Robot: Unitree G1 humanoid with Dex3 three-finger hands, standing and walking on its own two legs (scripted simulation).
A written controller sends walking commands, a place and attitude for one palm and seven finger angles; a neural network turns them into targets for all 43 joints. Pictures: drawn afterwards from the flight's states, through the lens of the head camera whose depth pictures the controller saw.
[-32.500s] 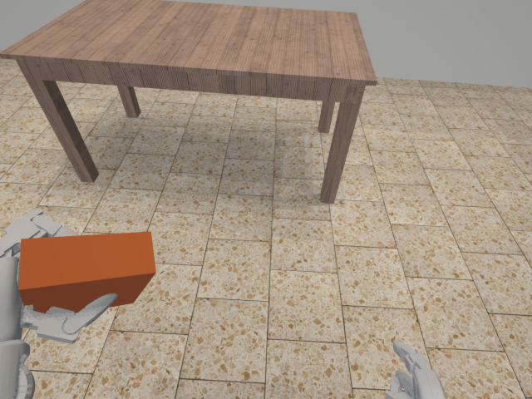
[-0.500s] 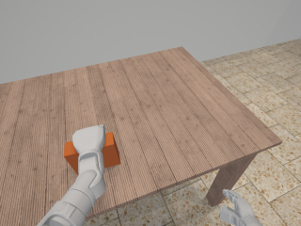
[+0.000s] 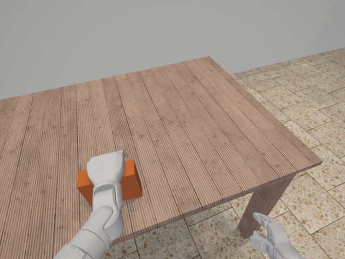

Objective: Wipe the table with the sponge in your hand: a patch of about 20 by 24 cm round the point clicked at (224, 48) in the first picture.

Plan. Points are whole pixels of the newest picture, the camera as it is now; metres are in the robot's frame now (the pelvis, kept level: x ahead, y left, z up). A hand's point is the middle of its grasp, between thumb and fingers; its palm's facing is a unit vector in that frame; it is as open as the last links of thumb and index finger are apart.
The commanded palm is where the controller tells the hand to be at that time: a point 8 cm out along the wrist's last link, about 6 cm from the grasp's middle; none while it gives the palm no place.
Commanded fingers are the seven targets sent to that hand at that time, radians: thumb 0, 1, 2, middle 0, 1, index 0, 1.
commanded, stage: slide across to the third lane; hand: left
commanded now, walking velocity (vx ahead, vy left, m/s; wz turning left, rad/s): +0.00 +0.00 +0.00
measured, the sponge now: (114, 188) +0.30 +0.21 -0.03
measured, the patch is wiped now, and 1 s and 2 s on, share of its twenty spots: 0.80 0.85 0.95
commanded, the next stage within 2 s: wipe forward along the third lane in 0.54 s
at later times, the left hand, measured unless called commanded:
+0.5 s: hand (138, 173) +0.32 +0.14 +0.02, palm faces -0.04 -0.03 -1.00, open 9.3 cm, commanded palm +0.30 +0.11 +0.06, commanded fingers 0.00 0.10 1.30 -1.20 -1.60 -1.20 -1.60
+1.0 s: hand (147, 161) +0.36 +0.12 +0.01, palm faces -0.08 -0.03 -1.00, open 9.3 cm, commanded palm +0.34 +0.12 +0.05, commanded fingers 0.00 0.10 1.30 -1.20 -1.60 -1.20 -1.60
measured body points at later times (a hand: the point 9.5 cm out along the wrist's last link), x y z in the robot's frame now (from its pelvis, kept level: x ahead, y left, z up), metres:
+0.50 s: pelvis -0.02 -0.02 +0.00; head -0.03 -0.05 +0.45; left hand +0.32 +0.14 +0.07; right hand +0.19 -0.22 -0.11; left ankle +0.00 +0.11 -0.73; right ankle -0.01 -0.10 -0.73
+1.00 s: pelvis -0.02 -0.04 +0.00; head -0.01 -0.06 +0.45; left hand +0.36 +0.12 +0.07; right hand +0.14 -0.28 -0.13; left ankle +0.00 +0.11 -0.73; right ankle -0.01 -0.10 -0.73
